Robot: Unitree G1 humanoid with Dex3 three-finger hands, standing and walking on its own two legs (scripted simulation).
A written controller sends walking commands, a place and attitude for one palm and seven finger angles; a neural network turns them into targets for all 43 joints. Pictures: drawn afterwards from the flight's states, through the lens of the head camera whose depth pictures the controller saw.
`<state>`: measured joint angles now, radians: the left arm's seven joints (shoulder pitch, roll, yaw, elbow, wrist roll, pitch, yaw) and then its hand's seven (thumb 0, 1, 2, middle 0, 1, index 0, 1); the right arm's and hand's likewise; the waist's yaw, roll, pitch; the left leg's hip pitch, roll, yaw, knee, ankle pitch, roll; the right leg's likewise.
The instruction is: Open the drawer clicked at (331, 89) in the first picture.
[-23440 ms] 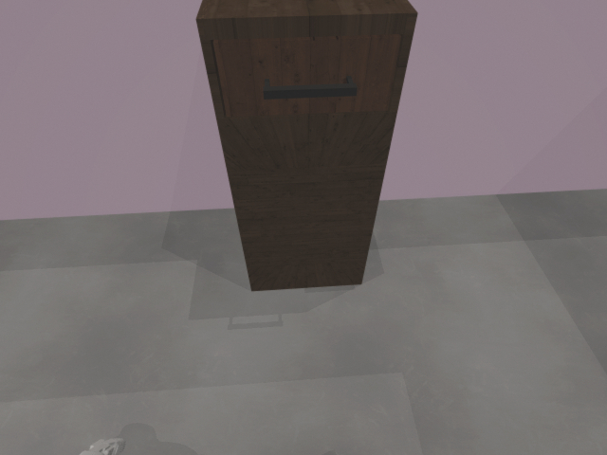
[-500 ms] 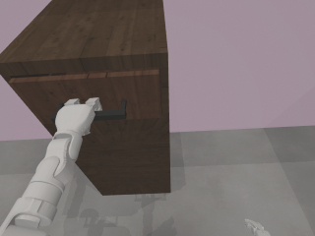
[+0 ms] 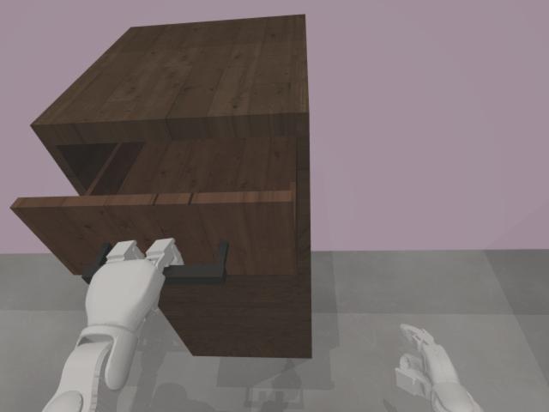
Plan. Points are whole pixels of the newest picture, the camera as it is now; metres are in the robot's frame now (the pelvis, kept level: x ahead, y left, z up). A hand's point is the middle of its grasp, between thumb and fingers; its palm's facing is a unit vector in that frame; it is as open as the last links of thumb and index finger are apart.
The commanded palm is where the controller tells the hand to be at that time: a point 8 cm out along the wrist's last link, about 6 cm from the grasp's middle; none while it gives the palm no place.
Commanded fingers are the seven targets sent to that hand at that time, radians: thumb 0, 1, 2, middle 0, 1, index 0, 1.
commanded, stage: pull the drawer open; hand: left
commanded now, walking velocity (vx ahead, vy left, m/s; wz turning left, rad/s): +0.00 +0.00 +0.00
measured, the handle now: (159, 262) +0.29 +0.21 +0.09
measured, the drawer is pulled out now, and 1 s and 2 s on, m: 0.14 0.27 0.25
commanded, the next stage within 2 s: open the thumb to release the handle in 0.62 s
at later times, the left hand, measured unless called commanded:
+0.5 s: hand (120, 382) +0.13 +0.21 +0.07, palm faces +0.02 -0.12 -0.99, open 5.5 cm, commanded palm +0.08 +0.22 +0.13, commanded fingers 0.00 0.90 0.90 -0.40 -1.35 -0.40 -1.35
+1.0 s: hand (103, 399) +0.11 +0.22 +0.07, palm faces +0.08 -0.13 -0.99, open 7.3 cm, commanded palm +0.08 +0.21 +0.13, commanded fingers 0.00 -0.15 0.45 -0.32 -1.24 -0.32 -1.24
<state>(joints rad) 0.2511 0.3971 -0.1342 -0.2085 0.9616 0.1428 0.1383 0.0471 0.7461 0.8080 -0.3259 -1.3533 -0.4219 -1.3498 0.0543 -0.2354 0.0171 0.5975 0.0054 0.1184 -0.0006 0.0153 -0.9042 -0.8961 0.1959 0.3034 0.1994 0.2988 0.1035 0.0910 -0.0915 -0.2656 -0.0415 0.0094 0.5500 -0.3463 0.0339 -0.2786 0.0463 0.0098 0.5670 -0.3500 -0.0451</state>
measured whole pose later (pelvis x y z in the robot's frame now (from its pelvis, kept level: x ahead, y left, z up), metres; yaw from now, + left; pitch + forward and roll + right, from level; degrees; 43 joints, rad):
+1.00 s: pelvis -0.04 -0.01 +0.00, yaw +0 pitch +0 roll +0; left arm 0.58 0.41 -0.07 -0.39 0.96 0.05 0.23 0.00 0.41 0.69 -0.37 -1.31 -0.43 -1.31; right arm 0.10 -0.24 0.02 0.61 -0.02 0.07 -0.02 0.02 -0.90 -0.90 0.20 0.30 0.20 0.30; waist 0.14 0.10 -0.05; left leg -0.27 -0.02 0.00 0.60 -0.32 0.02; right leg -0.27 0.06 -0.01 0.58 -0.31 -0.05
